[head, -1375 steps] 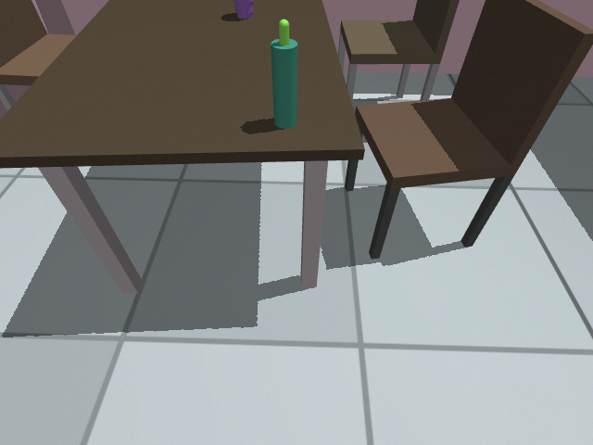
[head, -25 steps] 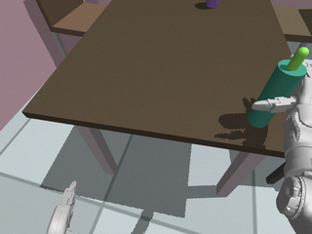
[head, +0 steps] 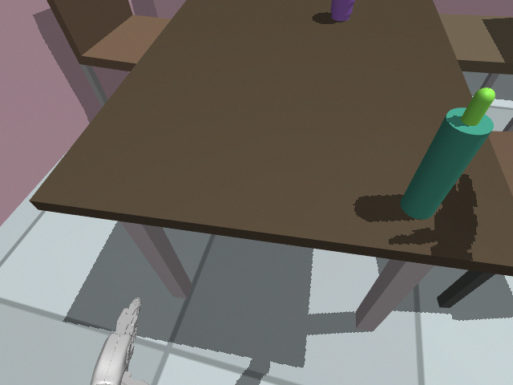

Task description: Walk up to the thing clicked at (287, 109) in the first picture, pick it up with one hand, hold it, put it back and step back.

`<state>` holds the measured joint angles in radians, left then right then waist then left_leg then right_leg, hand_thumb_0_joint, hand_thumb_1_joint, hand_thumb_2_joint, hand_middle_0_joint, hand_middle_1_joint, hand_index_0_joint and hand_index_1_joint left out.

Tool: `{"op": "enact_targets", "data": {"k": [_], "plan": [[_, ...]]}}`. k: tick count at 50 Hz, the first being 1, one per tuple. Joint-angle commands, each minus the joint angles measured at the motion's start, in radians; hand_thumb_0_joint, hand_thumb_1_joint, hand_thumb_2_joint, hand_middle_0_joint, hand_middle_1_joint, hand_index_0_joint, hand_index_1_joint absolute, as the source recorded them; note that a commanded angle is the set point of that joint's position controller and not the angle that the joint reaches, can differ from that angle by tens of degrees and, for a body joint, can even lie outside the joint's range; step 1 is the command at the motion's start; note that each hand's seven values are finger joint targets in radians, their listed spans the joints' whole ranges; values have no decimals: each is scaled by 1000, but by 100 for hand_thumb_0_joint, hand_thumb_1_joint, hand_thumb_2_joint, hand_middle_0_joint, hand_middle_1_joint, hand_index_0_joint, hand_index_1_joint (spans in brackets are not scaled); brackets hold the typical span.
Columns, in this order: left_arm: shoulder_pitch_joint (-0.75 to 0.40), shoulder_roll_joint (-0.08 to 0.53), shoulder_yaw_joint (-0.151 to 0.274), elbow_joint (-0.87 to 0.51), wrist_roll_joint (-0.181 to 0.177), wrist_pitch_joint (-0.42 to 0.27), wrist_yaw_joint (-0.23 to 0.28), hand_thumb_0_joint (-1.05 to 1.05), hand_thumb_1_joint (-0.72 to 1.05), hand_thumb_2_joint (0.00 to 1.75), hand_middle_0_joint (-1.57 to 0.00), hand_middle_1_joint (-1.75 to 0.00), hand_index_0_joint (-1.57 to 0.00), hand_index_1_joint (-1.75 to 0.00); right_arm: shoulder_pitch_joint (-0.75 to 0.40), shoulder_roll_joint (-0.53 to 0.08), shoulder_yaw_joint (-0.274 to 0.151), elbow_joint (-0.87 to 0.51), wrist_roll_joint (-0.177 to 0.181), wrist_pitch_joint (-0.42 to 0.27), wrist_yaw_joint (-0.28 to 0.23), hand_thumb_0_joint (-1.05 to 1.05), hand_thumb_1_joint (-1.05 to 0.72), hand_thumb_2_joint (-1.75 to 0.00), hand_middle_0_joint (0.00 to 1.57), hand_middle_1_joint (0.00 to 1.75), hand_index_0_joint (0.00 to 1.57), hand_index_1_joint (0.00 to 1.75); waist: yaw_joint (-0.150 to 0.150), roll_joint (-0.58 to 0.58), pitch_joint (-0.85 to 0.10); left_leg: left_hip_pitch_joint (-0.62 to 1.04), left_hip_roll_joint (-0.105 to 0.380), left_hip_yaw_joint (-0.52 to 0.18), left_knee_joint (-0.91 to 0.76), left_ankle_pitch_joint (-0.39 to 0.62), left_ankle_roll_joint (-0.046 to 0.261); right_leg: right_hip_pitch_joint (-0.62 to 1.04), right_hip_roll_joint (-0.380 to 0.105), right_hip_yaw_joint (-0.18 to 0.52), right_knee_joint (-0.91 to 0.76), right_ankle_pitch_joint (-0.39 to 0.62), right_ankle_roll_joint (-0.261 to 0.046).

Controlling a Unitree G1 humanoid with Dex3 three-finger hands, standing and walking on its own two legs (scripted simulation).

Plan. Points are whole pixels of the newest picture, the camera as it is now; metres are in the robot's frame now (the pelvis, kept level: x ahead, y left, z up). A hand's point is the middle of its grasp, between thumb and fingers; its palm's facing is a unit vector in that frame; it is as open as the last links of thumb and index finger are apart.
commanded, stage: rise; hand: right
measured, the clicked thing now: (445, 159) +0.46 -0.23 +0.12
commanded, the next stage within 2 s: sink last in 0.02 s
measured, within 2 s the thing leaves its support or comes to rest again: neither
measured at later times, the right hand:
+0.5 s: hand out of the picture +0.37 -0.40 +0.18, palm faces +0.56 +0.74 -0.37, open 17.3 cm
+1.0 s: hand out of the picture +0.18 -0.22 +0.18, palm faces +0.39 +0.85 -0.35, open 17.6 cm
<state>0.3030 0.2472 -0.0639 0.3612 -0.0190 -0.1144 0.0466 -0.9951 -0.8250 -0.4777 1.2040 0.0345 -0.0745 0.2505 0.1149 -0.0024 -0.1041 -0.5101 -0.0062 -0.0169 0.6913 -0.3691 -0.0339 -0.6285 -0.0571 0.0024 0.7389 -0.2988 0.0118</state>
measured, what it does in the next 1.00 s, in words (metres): stands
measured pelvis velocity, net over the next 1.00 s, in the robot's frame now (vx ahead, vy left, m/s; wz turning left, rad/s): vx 0.00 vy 0.02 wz -0.03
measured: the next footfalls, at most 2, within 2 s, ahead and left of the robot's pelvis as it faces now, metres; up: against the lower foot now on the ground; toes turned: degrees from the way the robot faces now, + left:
none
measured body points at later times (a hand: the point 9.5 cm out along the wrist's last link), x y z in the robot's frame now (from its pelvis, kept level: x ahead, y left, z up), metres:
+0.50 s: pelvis +0.04 -0.02 +0.01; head +0.05 -0.01 +0.46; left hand +0.20 +0.21 -0.03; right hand +0.33 -0.44 +0.20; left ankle -0.02 +0.14 -0.71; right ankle +0.04 -0.13 -0.71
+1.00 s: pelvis +0.00 +0.02 +0.02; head -0.02 +0.05 +0.47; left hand +0.18 +0.27 -0.02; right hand +0.15 -0.26 +0.20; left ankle -0.02 +0.14 -0.71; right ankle +0.04 -0.12 -0.71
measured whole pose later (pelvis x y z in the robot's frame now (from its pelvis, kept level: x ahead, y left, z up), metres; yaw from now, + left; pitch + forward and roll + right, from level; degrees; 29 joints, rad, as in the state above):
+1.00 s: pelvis +0.00 +0.02 +0.02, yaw -2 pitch -2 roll -1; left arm 0.39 0.22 0.11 0.30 -0.05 -0.07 0.04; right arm 0.48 -0.29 -0.32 -0.40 0.09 -0.17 -0.01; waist -0.06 -0.04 -0.03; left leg -0.17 0.03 0.01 0.57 -0.35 -0.01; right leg -0.26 -0.03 0.01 0.52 -0.22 0.03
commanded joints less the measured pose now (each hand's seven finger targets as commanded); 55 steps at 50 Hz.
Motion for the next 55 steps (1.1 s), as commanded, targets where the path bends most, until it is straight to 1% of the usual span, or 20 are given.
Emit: {"op": "enact_targets", "data": {"k": [1,7,10,11,13,14,16,17,20,22,27,30,32,33,35,39,43,47,52,55], "plan": [[55,134,103,-81,-11,-29,-17,0,-56,4,-6,-3,-5,-4,-356,-252,61,-39,-51,-32,-76,0,57,-4,6,6,6,6,43,-79,-169,-68,-27,34,-142,182,27,282,25,-27,-112,99,-27],[27,231,193,-177,-12,-23,-36,0,-52,4,-6,-4,-6,-3,-420,-568,-117,-333,-104,-62,-191,0,56,-5,5,6,5,6,-58,-238,-466,83,-33,51,-130,310,40,455,28,-29,-99,325,1],[-35,156,111,-209,-18,-29,-52,0,-51,4,-5,-4,-6,-3,-310,-507,-138,-358,-104,-83,-228,0,55,-5,6,5,5,5,-108,-272,-526,147,-42,61,-127,354,46,494,21,-21,-87,483,16],[-95,123,69,-280,-20,-37,-53,0,-51,4,-5,-4,-7,-3,-344,-538,-174,-555,-99,-107,-242,0,54,-5,6,5,5,5,-148,-310,-627,196,-44,62,-117,395,49,538,16,-20,-86,557,22],[-51,25,-10,-195,-20,-34,-66,0,-51,4,-5,-4,-6,-3,-71,-332,-98,-409,-85,-93,-245,0,53,-6,6,5,5,5,-146,-272,-484,165,-53,68,-127,395,50,482,9,-19,-86,596,26],[-29,28,-6,-206,-23,-34,-67,0,-52,4,-5,-4,-6,-3,99,-267,-85,-302,-80,-77,-251,0,51,-6,6,5,5,5,-133,-191,-388,166,-57,72,-135,414,46,421,10,-20,-96,586,21],[50,128,99,-257,-23,-25,-59,0,-53,4,-6,-4,-6,-3,169,-324,-129,-525,-68,-79,-264,0,50,-6,6,5,5,5,-123,-229,-430,175,-52,64,-136,450,46,475,7,-30,-101,632,23],[42,125,102,-239,-22,-16,-65,0,-52,4,-6,-4,-6,-3,175,-238,-73,-559,-58,-68,-254,0,51,-6,6,5,5,5,-117,-239,-391,149,-50,63,-142,436,47,485,5,-32,-101,644,23],[114,248,240,-207,-40,-4,-47,0,-51,3,-6,-4,-7,-3,390,-205,-93,-795,-13,-36,-265,0,48,-6,6,5,5,5,-115,-193,-250,121,-48,72,-168,368,52,482,-1,-34,-149,538,14],[136,213,234,-168,-52,0,-51,0,-51,3,-6,-4,-7,-3,428,-81,-20,-938,10,-16,-259,0,48,-6,6,5,5,5,-95,-215,-192,94,-48,80,-176,321,57,507,-10,-33,-175,485,14],[155,52,117,-114,-61,4,-70,0,-53,4,-6,-4,-6,-4,656,-10,-34,-1413,31,-24,-263,0,51,-6,6,5,5,5,-130,-170,-171,163,-33,79,-177,395,46,513,9,-43,-170,521,-4],[136,96,186,-37,-48,17,-53,0,-53,4,-6,-4,-6,-4,759,23,-63,-1542,37,-25,-281,0,54,-5,6,5,5,5,-135,-193,-128,198,-23,70,-188,331,46,484,20,-43,-202,403,-4],[52,181,263,-84,-36,7,-31,0,-53,4,-6,-4,-5,-4,827,-14,-135,-1655,39,-31,-305,0,55,-5,6,5,5,5,-159,-202,-175,242,-20,74,-185,315,50,498,21,-34,-215,380,4],[54,145,245,-47,-35,15,-23,0,-53,4,-6,-4,-6,-4,866,4,-133,-1728,42,-40,-314,0,55,-5,6,5,5,5,-178,-234,-181,247,-13,69,-184,305,53,503,26,-35,-213,375,4],[-45,206,302,-133,-27,3,3,0,-53,4,-5,-3,-5,-3,991,62,-133,-1733,45,-50,-327,0,57,-5,5,6,5,6,-178,-135,-170,278,-12,75,-187,298,48,476,30,-29,-220,333,-2],[-93,99,201,-217,-22,8,17,0,-52,4,-5,-4,-5,-4,1224,238,-40,-1641,41,-85,-320,0,57,-5,5,6,5,6,-178,38,-39,302,3,72,-219,288,15,396,47,-45,-224,265,-27],[2,58,165,-289,-33,14,13,0,-50,3,-5,-5,-6,-4,1318,362,66,-1676,49,-124,-293,0,59,-5,5,6,5,6,-159,90,36,263,8,67,-247,219,11,428,51,-60,-263,209,-30],[110,114,269,-189,-36,13,4,0,-49,3,-5,-6,-6,-4,1376,292,3,-1861,65,-173,-273,0,61,-5,5,6,5,6,-153,-38,107,208,19,51,-269,123,23,430,68,-75,-303,120,-24],[57,42,232,-38,-24,-13,-2,0,-50,3,-5,-5,-6,-4,1294,257,-25,-1902,63,-207,-281,0,61,-5,5,6,5,6,-126,-118,207,141,37,19,-320,-14,26,404,76,-68,-314,-16,-26],[-65,41,225,-15,-8,-35,5,0,-52,4,-5,-5,-5,-4,1335,272,-34,-1839,59,-226,-288,0,60,-5,5,6,5,6,-158,-81,171,159,44,7,-331,-41,25,394,74,-54,-300,-9,-23]]}}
